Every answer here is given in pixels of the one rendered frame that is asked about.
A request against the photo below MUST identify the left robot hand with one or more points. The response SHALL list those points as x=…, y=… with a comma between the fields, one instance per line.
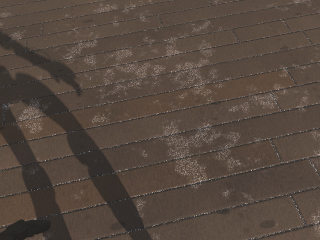
x=22, y=229

